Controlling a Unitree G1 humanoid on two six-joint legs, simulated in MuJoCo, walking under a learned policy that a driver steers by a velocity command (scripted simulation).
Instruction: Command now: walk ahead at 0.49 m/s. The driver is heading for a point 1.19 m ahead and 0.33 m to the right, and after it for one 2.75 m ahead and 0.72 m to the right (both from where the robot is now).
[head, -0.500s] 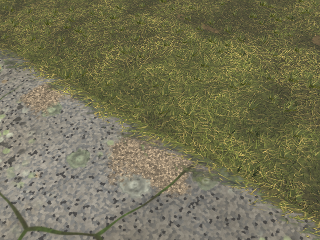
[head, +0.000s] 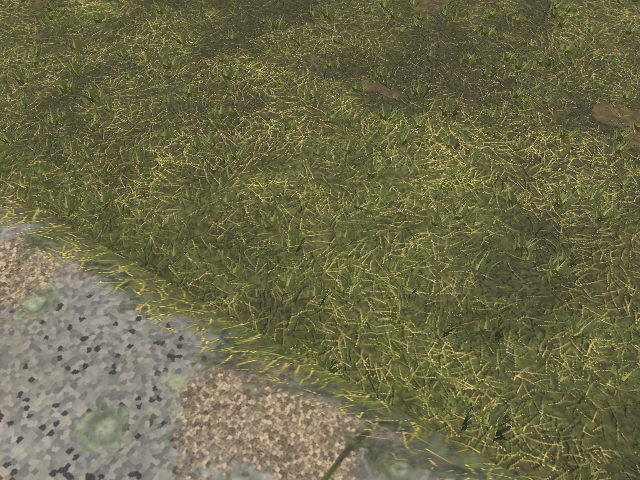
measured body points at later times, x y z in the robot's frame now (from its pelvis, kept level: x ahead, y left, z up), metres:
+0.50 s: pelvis +0.28 -0.10 +0.00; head +0.30 -0.11 +0.45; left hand +0.39 +0.15 -0.12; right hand +0.34 -0.37 -0.14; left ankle +0.28 +0.07 -0.65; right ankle +0.31 -0.17 -0.74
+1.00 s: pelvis +0.54 -0.12 -0.01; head +0.56 -0.11 +0.44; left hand +0.74 +0.10 -0.12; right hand +0.53 -0.41 -0.11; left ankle +0.61 -0.02 -0.74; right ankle +0.44 -0.22 -0.66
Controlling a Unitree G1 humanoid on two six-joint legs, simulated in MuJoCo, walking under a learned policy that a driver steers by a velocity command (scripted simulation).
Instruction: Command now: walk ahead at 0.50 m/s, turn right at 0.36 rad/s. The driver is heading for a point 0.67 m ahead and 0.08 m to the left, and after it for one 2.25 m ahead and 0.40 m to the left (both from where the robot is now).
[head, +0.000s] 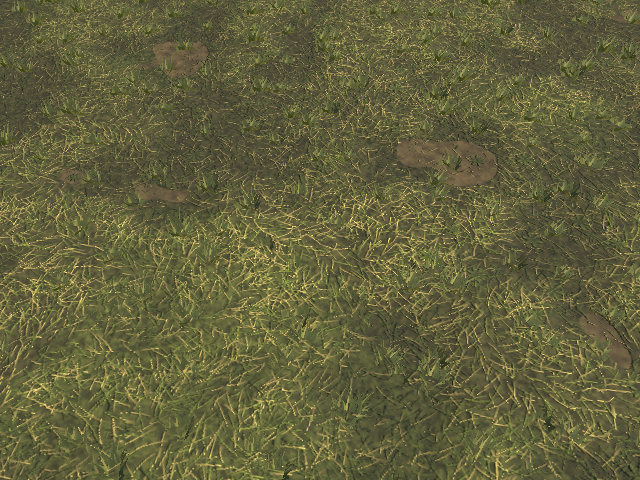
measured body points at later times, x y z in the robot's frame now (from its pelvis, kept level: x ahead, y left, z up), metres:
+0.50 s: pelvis +0.27 -0.13 -0.15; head +0.30 -0.15 +0.30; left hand +0.48 +0.10 -0.24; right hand +0.21 -0.39 -0.29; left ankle +0.08 +0.10 -0.67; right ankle +0.31 -0.24 -0.89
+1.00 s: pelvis +0.53 -0.09 -0.17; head +0.57 -0.07 +0.28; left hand +0.51 +0.19 -0.30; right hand +0.78 -0.29 -0.25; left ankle +0.60 -0.01 -0.88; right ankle +0.39 -0.26 -0.78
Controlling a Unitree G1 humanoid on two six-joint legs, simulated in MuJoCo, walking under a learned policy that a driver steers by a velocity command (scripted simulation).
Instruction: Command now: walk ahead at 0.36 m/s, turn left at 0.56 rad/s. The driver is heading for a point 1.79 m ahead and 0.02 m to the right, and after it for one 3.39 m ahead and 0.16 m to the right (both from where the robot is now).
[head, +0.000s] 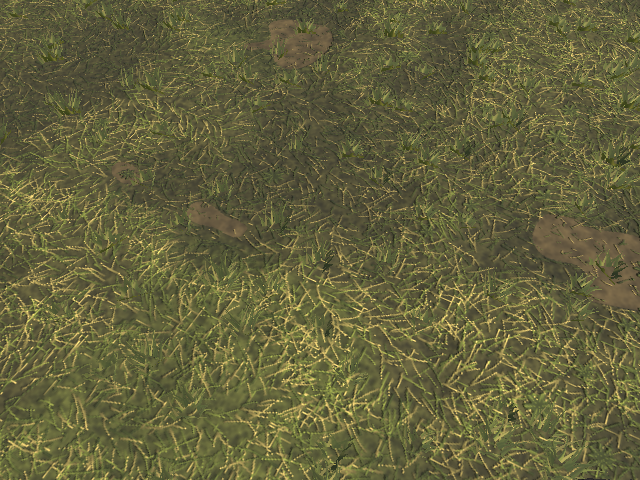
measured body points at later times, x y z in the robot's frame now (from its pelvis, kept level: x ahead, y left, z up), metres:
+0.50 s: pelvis +0.18 -0.03 +0.01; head +0.21 -0.02 +0.46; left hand +0.31 +0.26 -0.07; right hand +0.37 -0.26 -0.09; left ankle +0.08 +0.06 -0.69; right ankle +0.28 -0.11 -0.72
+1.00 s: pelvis +0.20 +0.00 +0.01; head +0.21 +0.01 +0.46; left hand +0.25 +0.28 -0.11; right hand +0.36 -0.21 -0.11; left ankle +0.14 +0.12 -0.72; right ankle +0.28 -0.11 -0.72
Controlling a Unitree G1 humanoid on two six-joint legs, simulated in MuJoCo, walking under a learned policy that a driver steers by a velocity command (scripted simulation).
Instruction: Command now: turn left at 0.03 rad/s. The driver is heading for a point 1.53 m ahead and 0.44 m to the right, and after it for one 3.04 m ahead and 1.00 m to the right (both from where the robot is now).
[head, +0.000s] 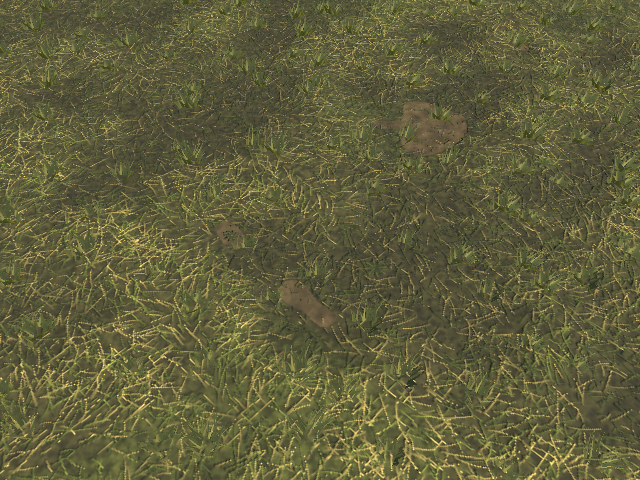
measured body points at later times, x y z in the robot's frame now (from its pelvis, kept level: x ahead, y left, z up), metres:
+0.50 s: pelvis +0.01 +0.01 +0.00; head +0.02 +0.01 +0.45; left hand +0.09 +0.26 -0.14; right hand +0.07 -0.24 -0.14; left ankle -0.03 +0.13 -0.73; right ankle +0.05 -0.13 -0.73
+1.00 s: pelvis +0.01 +0.01 +0.00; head +0.02 +0.01 +0.45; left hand +0.06 +0.26 -0.15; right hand +0.01 -0.23 -0.15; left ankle -0.03 +0.13 -0.73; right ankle +0.05 -0.13 -0.73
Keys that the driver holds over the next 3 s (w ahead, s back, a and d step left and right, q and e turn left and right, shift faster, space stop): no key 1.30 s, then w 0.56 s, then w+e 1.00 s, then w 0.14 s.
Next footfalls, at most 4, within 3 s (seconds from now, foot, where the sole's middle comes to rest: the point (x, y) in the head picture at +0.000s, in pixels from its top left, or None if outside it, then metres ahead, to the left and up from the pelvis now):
2.02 left None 0.46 0.12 -0.77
2.58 right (416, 400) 0.69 -0.19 -0.77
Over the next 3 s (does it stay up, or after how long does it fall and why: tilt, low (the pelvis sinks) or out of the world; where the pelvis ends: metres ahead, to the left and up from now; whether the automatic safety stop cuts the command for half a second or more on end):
stays up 0.78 -0.14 0.01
